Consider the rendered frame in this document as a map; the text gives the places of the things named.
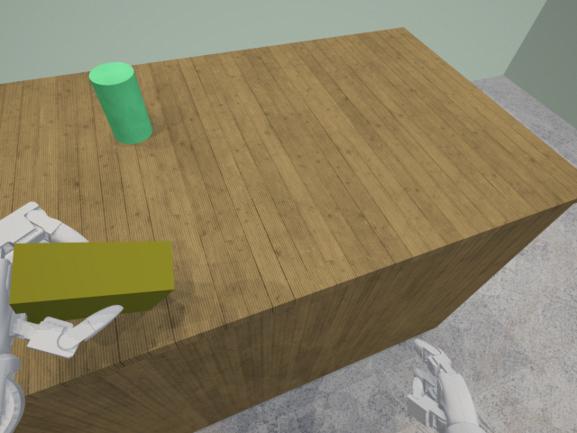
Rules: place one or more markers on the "left robot hand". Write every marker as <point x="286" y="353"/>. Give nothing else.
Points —
<point x="27" y="225"/>

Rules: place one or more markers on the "robot left forearm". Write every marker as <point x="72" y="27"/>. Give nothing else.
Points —
<point x="12" y="400"/>

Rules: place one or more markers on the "right robot hand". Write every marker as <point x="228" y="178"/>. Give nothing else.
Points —
<point x="448" y="399"/>

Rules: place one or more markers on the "sponge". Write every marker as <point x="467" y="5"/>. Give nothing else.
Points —
<point x="75" y="280"/>

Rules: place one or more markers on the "table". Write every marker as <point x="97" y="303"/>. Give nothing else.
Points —
<point x="325" y="200"/>

